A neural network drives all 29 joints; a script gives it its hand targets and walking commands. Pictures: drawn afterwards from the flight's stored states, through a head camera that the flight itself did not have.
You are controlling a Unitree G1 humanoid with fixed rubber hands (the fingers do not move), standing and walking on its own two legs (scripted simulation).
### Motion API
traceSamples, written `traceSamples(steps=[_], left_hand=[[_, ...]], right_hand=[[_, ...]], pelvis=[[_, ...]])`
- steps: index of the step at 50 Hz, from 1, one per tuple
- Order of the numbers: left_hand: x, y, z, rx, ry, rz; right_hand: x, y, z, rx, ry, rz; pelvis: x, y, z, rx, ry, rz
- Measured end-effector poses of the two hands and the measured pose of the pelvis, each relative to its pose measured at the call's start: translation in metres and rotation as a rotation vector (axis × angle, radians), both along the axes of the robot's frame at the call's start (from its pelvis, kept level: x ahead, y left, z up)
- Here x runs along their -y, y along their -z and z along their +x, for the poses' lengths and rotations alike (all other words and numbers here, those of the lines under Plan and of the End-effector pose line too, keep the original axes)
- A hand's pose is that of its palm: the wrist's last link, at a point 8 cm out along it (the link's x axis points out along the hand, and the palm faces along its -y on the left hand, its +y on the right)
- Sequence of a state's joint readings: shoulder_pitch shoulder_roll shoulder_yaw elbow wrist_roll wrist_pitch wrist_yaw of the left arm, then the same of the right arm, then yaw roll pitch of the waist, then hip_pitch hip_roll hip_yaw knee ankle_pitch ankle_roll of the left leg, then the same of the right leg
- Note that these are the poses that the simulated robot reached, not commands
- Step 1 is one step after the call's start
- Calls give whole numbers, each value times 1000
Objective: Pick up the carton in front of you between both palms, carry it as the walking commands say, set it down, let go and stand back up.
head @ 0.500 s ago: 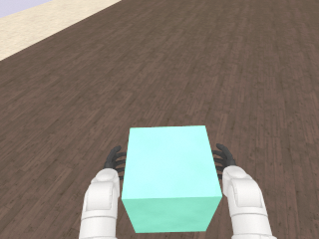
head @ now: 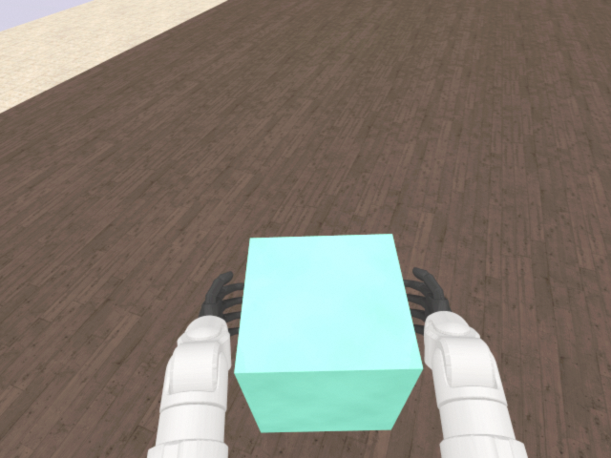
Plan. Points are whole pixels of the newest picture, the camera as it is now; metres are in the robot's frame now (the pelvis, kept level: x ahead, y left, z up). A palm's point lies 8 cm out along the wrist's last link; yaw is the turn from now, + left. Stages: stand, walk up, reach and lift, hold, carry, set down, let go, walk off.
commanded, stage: carry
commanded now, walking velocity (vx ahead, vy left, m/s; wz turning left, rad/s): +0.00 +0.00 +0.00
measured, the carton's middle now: (323, 338) +0.31 +0.00 -0.04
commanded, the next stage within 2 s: hold in 0.50 s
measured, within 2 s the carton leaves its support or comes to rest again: neither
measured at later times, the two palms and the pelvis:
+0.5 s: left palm (214, 332) +0.28 +0.15 +0.04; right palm (441, 328) +0.28 -0.15 +0.04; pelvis -0.01 +0.00 +0.00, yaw +0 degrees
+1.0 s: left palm (238, 323) +0.31 +0.12 +0.01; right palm (450, 334) +0.29 -0.17 +0.01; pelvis -0.06 +0.01 -0.01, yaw -10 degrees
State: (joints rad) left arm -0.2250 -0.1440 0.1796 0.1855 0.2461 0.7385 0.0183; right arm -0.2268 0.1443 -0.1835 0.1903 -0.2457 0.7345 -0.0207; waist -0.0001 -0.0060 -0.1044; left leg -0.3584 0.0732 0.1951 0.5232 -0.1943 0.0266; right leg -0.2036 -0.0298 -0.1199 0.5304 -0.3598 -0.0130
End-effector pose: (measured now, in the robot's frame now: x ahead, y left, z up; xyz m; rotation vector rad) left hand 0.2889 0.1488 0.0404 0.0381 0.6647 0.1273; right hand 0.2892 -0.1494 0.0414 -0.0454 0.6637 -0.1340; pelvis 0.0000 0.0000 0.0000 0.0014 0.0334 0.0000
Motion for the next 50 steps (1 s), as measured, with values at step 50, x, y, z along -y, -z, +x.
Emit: traceSamples(steps=[50], left_hand=[[27,31,23,-31,46,-66]], right_hand=[[25,27,-3,-30,97,-1]], pelvis=[[-15,11,-56,105,166,-5]])
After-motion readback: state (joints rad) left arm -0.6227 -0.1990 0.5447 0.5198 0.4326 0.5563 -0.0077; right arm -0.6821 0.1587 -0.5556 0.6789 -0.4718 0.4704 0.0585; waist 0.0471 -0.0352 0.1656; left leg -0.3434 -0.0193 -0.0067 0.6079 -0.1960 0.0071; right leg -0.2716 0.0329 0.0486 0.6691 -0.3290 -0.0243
